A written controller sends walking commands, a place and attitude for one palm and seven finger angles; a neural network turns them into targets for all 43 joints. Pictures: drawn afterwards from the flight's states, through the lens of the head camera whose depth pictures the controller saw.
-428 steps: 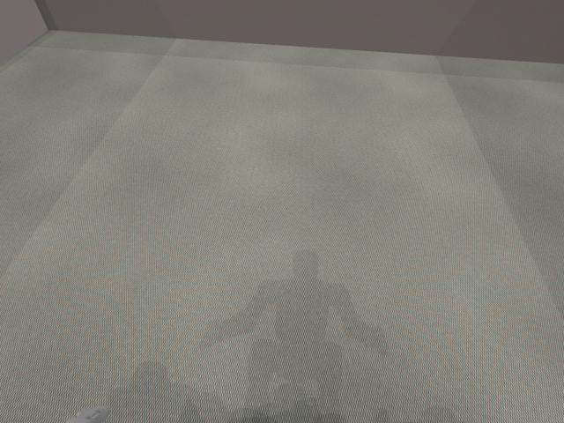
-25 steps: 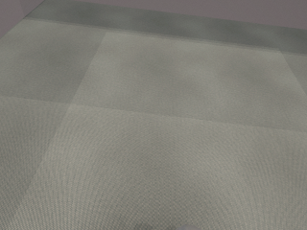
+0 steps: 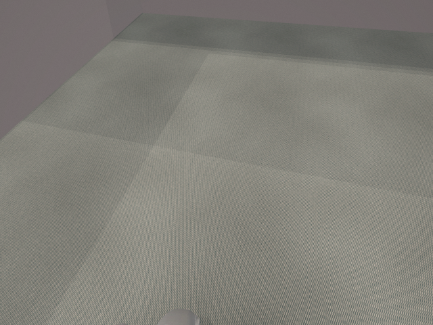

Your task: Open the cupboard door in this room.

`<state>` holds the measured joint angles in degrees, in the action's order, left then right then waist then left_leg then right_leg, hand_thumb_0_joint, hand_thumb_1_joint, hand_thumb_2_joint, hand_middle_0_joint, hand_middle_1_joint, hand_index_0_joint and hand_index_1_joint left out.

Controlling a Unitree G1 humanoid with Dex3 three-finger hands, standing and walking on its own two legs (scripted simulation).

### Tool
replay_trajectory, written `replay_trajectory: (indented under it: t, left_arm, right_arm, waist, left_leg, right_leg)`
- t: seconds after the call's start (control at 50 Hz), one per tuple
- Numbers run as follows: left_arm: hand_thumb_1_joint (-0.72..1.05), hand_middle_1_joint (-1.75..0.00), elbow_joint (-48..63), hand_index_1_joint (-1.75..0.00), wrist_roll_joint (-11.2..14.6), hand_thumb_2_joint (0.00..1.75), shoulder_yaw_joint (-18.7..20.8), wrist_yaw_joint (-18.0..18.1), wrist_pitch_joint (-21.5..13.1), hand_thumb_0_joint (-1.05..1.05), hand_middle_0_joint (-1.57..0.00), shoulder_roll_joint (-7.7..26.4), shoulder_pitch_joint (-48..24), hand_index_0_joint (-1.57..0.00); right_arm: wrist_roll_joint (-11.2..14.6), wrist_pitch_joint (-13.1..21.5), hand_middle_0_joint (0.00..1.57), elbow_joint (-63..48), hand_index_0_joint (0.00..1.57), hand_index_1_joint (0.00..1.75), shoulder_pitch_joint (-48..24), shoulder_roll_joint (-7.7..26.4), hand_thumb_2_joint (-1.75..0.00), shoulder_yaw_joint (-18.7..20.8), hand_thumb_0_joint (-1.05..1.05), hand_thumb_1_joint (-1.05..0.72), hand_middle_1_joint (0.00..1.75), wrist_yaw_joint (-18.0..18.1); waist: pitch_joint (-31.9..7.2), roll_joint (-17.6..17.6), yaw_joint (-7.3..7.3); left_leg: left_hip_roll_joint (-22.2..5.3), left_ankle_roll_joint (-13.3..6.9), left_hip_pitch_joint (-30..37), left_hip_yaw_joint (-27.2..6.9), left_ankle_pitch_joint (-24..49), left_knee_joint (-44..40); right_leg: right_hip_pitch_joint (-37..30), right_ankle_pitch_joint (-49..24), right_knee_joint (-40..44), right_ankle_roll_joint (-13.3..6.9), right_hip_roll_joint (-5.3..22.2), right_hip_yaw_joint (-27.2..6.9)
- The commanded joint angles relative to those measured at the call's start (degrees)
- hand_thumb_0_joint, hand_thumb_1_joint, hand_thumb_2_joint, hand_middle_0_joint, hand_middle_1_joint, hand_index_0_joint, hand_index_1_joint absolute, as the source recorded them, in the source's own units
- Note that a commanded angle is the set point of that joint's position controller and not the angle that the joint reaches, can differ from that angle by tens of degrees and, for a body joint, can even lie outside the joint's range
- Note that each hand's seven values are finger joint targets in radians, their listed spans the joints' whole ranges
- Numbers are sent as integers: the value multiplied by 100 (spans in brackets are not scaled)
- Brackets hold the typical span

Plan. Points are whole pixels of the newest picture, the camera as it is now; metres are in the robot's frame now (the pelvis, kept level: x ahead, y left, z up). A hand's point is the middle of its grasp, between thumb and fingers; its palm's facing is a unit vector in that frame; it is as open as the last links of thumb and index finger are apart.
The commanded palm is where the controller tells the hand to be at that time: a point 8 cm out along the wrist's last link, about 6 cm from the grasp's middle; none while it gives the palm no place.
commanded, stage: turn or walk to find it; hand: left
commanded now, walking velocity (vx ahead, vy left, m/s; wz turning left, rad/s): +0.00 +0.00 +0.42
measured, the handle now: out of the picture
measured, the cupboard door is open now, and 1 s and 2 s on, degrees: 0 0 0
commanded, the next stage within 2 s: stand and wait in 1.56 s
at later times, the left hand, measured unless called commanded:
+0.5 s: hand out of the picture +0.01 +0.26 -0.16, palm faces +0.25 -0.93 -0.27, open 7.3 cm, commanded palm none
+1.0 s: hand out of the picture -0.07 +0.17 -0.15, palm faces +0.46 -0.85 -0.27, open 7.3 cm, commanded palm none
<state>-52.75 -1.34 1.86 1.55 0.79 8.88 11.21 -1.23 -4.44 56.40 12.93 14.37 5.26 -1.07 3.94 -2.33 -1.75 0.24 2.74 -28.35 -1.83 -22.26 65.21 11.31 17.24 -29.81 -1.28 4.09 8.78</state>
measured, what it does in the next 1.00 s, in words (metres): steps on the spot, turning left: left foot, then right foot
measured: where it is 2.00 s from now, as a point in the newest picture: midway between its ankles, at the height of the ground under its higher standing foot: outside the picture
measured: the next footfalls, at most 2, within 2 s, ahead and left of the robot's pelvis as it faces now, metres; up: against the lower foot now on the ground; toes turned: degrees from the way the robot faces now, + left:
left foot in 0.22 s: +0.02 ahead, +0.15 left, +0.00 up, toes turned +11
right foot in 0.64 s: +0.05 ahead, -0.09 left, +0.00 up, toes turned +12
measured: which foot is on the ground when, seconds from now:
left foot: up 0.00-0.20, down 0.22-0.64, up 0.66-1.00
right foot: down 0.00-0.24, up 0.26-0.62, down 0.64-1.00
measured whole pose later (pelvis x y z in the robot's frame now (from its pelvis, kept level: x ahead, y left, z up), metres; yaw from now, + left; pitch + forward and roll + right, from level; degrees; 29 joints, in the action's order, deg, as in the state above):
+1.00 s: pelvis -0.03 -0.03 +0.00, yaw +26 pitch -2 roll +2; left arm -54.6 -1.6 2.2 1.5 0.4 9.6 13.9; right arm -1.0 -5.0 58.3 12.3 14.3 4.6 -0.9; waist 4.7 -0.8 -0.1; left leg -2.3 3.9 -22.5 -0.5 -24.6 56.4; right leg 12.0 15.5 -29.1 -2.8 5.8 13.4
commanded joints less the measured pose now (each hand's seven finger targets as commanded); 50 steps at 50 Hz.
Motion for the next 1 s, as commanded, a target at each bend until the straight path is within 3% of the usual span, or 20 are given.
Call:
replay_trajectory:
  t: [0.0,0.08,0.16,0.18,0.2,0.22,0.26,0.3,0.34,0.46,0.54,0.58,0.6,0.62,0.64,0.66,0.68,0.72,0.78,0.98]
  left_arm:
    - [90,-30,269,-30,-17,90,290,46,-150,0,-20,1255,209,-20]
    - [90,-30,85,-30,-49,90,363,28,-113,0,-20,1471,523,-20]
    - [90,-30,7,-30,6,90,390,9,-50,0,-20,1512,419,-20]
    - [90,-30,54,-30,58,90,368,-11,-10,0,-20,1386,438,-20]
    - [90,-30,217,-30,84,90,328,-44,23,0,-20,1039,507,-20]
    - [90,-30,422,-30,30,90,194,-39,45,0,-20,882,97,-20]
    - [90,-30,360,-30,61,90,253,-10,134,0,-20,946,-348,-20]
    - [90,-30,182,-30,53,90,275,-80,123,0,-20,946,-123,-20]
    - [90,-30,97,-30,47,90,261,-108,114,0,-20,924,23,-20]
    - [90,-30,317,-30,69,90,222,-72,97,0,-20,843,-234,-20]
    - [90,-30,334,-30,97,90,211,-53,49,0,-20,804,-23,-20]
    - [90,-30,231,-30,97,90,233,-36,-12,0,-20,869,408,-20]
    - [90,-30,203,-30,72,90,274,-11,-66,0,-20,1069,622,-20]
    - [90,-30,223,-30,-31,90,378,42,-128,0,-20,1591,731,-20]
    - [90,-30,334,-30,-8,90,403,41,-109,0,-20,1799,605,-20]
    - [90,-30,411,-30,21,90,403,56,-119,0,-20,1605,316,-20]
    - [90,-30,470,-30,22,90,360,44,-115,0,-20,1434,13,-20]
    - [90,-30,520,-30,37,90,259,41,-141,0,-20,1083,-315,-20]
    - [90,-30,414,-30,29,90,237,45,-194,0,-20,1056,-13,-20]
    - [90,-30,-4,-30,-38,90,337,43,-121,0,-20,1401,633,-20]
  right_arm:
    - [10,123,20,-411,20,30,-277,254,-90,-6,0,-90,30,8]
    - [61,202,20,-493,20,30,-619,147,-90,-103,0,-90,30,17]
    - [61,305,20,-396,20,30,-187,262,-90,-110,0,-90,30,49]
    - [47,354,20,-364,20,30,1,518,-90,-57,0,-90,30,43]
    - [1,401,20,-382,20,30,213,1069,-90,75,0,-90,30,62]
    - [30,355,20,-309,20,30,580,1329,-90,110,0,-90,30,75]
    - [-3,363,20,-264,20,30,342,1116,-90,75,0,-90,30,202]
    - [-10,383,20,-433,20,30,-237,849,-90,-32,0,-90,30,209]
    - [7,412,20,-486,20,30,-285,841,-90,-34,0,-90,30,202]
    - [-11,374,20,-472,20,30,-15,886,-90,36,0,-90,30,177]
    - [-38,315,20,-562,20,30,-187,891,-90,75,0,-90,30,148]
    - [-1,301,20,-614,20,30,-311,833,-90,84,0,-90,30,137]
    - [43,306,20,-648,20,30,-306,669,-90,67,0,-90,30,113]
    - [90,301,20,-742,20,30,-227,273,-90,17,0,-90,30,70]
    - [27,242,20,-845,20,30,-409,354,-90,54,0,-90,30,86]
    - [-21,176,20,-759,20,30,-393,518,-90,93,0,-90,30,86]
    - [-11,152,20,-631,20,30,-335,502,-90,119,0,-90,30,53]
    - [-19,125,20,-386,20,30,-1,372,-90,94,0,-90,30,0]
    - [-18,105,20,-302,20,30,87,312,-90,58,0,-90,30,0]
    - [56,154,20,-370,20,30,-540,193,-90,-110,0,-90,30,31]
  waist:
    - [-247,1126,265]
    - [-406,1306,466]
    - [-682,1156,211]
    - [-835,553,86]
    - [-972,-1003,-3]
    - [-870,-1243,-199]
    - [-543,-1283,-206]
    - [-306,-808,84]
    - [-467,-566,118]
    - [-605,-616,-36]
    - [-579,-726,71]
    - [-679,-533,297]
    - [-752,-63,399]
    - [-728,1398,441]
    - [-454,1980,495]
    - [-227,1899,405]
    - [-2,1329,245]
    - [-27,910,1]
    - [-219,1068,104]
    - [-426,1224,464]
  left_leg:
    - [-239,141,-184,199,-160,-480]
    - [-201,86,281,515,-424,-1805]
    - [-132,-40,1477,771,744,-3706]
    - [-416,-178,2286,435,1619,-4236]
    - [-1728,-767,3091,-1263,3415,-4331]
    - [-2348,-1271,2824,-1597,4365,-4454]
    - [-2010,-1330,2172,-1532,3487,-4607]
    - [-1546,-1150,1832,-1018,3015,-4646]
    - [-1388,-1112,1941,-859,2992,-4661]
    - [-1420,-1266,2252,-1287,3053,-4574]
    - [-1246,-1176,1707,-1493,2926,-4413]
    - [-1001,-946,1233,-1418,2594,-4037]
    - [-688,-666,698,-1199,1870,-3621]
    - [91,-229,-371,-368,277,-2432]
    - [257,-115,-453,-202,-1024,-1218]
    - [65,-170,-392,-482,-877,-413]
    - [2,-162,-388,-425,-515,128]
    - [-111,-57,-329,-259,95,457]
    - [-151,93,-345,-113,286,420]
    - [-281,80,287,401,-444,-1510]
  right_leg:
    - [-408,-2065,1071,-593,1527,-784]
    - [-716,-3004,662,-665,1625,-651]
    - [-439,-2884,-137,-228,1485,-236]
    - [196,-2175,-746,57,1267,-36]
    - [1538,108,-1803,465,581,250]
    - [1797,2030,-2691,524,298,-51]
    - [1975,1611,-3425,505,326,-674]
    - [1827,934,-3445,519,311,-696]
    - [1700,740,-3239,561,243,-676]
    - [1602,934,-2291,592,51,-703]
    - [769,732,-1061,511,-166,-583]
    - [-97,-198,155,486,-200,-509]
    - [-783,-559,854,411,127,-794]
    - [-1331,-616,1378,-43,1503,-2258]
    - [-440,-673,1625,-615,2357,-2839]
    - [149,-261,1760,-741,2212,-2725]
    - [363,-177,1712,-679,1912,-2303]
    - [270,-920,1413,-457,1423,-1370]
    - [-186,-1540,1285,-461,1340,-960]
    - [-668,-2306,1001,-731,1763,-745]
